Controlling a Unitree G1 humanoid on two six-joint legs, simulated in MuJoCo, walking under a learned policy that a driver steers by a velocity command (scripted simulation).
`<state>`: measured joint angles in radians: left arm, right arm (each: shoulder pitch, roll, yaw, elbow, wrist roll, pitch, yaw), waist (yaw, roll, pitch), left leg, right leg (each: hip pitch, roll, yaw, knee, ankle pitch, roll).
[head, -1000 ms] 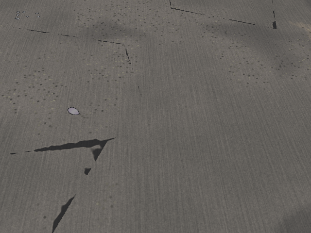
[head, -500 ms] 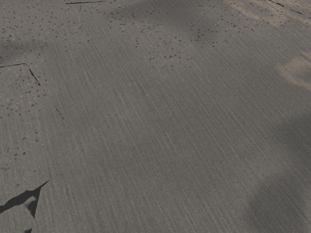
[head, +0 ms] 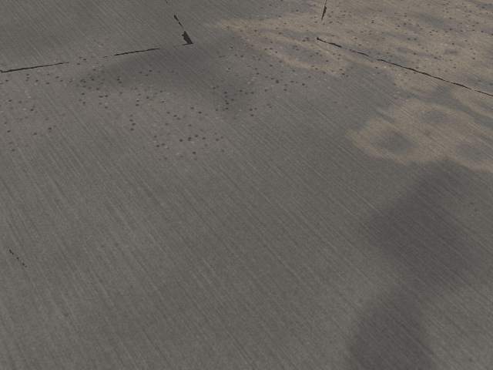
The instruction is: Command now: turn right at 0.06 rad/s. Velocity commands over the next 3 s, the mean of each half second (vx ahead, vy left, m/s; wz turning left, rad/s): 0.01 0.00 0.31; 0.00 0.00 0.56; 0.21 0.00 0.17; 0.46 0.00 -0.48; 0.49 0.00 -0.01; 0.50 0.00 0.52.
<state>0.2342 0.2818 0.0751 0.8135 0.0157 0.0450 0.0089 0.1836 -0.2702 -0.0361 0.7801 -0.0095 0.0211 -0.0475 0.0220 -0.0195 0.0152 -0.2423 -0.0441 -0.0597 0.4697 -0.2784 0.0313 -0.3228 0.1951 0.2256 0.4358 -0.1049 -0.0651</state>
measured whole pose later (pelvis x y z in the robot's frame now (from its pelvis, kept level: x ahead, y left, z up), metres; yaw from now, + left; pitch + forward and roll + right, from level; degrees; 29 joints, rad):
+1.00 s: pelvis -0.04 +0.01 -0.01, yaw +32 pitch -1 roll +0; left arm 0.23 0.32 0.05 0.81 0.03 0.04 0.02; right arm 0.13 -0.29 -0.05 0.75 -0.01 0.05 0.03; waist 0.03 -0.05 0.09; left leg -0.25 -0.06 0.03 0.57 -0.29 0.07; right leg -0.31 -0.07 -0.10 0.85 -0.51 0.01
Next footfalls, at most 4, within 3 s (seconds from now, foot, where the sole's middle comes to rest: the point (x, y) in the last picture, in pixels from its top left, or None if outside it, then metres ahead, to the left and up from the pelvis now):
0.44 right None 0.03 -0.10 -0.77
0.94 left None -0.05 0.09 -0.77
1.62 right None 0.24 0.03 -0.77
2.12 left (150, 350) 0.54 0.28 -0.77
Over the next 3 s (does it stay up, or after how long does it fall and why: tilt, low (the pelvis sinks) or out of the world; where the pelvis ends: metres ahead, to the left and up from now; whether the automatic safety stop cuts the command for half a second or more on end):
stays up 0.82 0.28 0.00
